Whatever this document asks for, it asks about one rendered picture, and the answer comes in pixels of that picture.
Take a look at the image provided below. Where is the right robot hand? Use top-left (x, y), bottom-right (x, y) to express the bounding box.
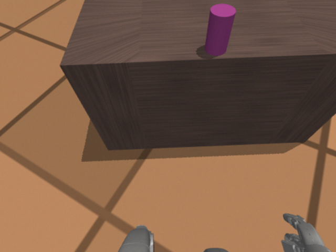
top-left (281, 214), bottom-right (325, 252)

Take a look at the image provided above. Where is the can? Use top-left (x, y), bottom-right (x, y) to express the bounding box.
top-left (205, 4), bottom-right (236, 56)

